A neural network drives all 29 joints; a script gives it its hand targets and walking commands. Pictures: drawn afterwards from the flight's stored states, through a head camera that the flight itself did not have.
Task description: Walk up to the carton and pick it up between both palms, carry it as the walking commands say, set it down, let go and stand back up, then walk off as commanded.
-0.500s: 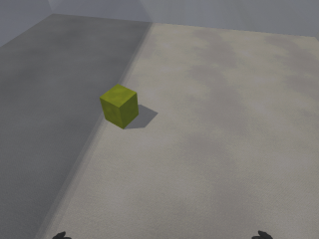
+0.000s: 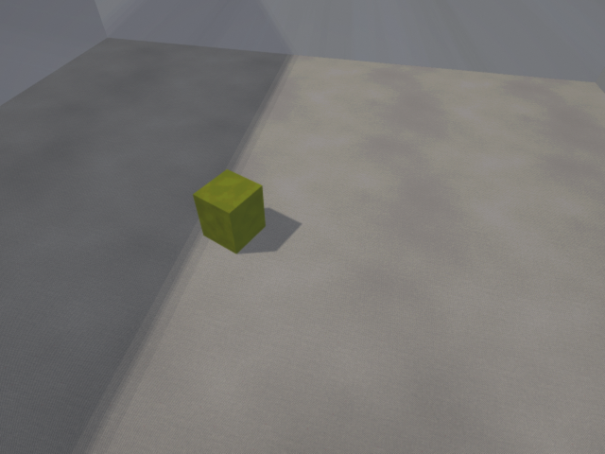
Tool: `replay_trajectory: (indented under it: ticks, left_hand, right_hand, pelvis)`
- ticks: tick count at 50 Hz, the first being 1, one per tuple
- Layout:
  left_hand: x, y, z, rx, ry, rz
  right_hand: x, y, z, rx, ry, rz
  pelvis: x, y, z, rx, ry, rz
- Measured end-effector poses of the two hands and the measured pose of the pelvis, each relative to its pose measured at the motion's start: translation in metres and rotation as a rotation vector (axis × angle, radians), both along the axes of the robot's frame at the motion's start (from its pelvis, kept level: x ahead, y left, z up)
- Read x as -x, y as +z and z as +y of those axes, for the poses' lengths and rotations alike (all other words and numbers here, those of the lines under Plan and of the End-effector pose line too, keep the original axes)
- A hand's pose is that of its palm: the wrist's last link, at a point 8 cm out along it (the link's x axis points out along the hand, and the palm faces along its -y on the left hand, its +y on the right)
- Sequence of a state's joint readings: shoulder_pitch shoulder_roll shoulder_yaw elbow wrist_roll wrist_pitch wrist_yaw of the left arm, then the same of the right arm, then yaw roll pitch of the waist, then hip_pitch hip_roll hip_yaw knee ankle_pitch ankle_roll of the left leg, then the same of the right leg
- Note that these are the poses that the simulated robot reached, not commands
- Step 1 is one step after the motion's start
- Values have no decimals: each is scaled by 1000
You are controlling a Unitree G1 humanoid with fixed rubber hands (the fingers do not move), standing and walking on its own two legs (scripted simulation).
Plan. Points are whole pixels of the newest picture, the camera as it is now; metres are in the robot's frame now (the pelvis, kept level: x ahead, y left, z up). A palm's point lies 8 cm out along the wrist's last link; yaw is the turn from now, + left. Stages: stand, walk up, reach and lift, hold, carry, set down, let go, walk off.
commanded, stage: stand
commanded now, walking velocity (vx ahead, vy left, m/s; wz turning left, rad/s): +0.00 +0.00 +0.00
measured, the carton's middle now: (231, 211) +1.24 +0.30 -0.64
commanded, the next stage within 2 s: walk up in 0.22 s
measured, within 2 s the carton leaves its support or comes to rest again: neither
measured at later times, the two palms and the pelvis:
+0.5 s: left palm out of the picture +0.09 +0.29 -0.11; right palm out of the picture +0.08 -0.30 -0.10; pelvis +0.00 +0.00 +0.01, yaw +1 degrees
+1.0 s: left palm out of the picture +0.15 +0.39 -0.11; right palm (494, 453) +0.17 -0.26 -0.10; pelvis +0.11 +0.07 -0.01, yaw +6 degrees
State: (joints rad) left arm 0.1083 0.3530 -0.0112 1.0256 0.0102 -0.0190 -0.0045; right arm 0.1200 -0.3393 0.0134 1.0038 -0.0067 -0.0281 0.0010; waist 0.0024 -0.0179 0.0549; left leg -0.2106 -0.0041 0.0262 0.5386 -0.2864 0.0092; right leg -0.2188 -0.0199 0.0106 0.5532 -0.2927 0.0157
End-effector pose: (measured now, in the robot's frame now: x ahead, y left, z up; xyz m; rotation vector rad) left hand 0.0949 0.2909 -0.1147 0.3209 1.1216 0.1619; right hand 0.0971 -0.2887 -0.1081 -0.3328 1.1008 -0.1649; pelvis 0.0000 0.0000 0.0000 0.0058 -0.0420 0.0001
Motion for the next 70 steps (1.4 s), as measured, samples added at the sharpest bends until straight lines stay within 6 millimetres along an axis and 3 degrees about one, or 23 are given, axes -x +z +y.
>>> replay_trajectory:
  ticks: [25, 30, 37, 41, 49, 53, 57, 64, 70]
  left_hand:
    - [8, 9, -1, 7, 21, 21]
    - [16, 14, 27, -27, 78, -58]
    - [36, 2, 95, -79, 163, -7]
    - [19, -8, 112, -78, 151, 48]
    - [-50, 2, 103, -24, 67, 34]
    - [-85, 10, 103, -42, 69, -1]
    - [-111, 14, 113, -91, 108, -70]
    - [-125, 18, 133, -99, 194, -69]
    - [-140, -7, 163, -66, 249, 33]
  right_hand:
    - [21, 4, -8, -11, -25, 69]
    - [9, 5, -16, 22, 28, 90]
    - [-41, 13, 1, 70, 90, 36]
    - [-53, 14, 14, 90, 69, 17]
    - [-71, 13, 31, 60, 44, 59]
    - [-99, 1, 31, 37, 37, 63]
    - [-146, -13, 41, 22, 85, 57]
    - [-262, -7, 80, 8, 230, -11]
    - [-351, 5, 113, 62, 304, -111]
  pelvis:
    - [1, 10, -4, 1, 13, 0]
    - [-11, 3, 6, 21, 70, -4]
    - [-43, -12, 39, 20, 127, -20]
    - [-58, -16, 52, -14, 112, -4]
    - [-102, -6, 65, -10, 108, -3]
    - [-139, -10, 66, -6, 108, 8]
    - [-173, -19, 66, 24, 147, 10]
    - [-227, -17, 88, 35, 196, 1]
    - [-278, -28, 122, 1, 208, 13]
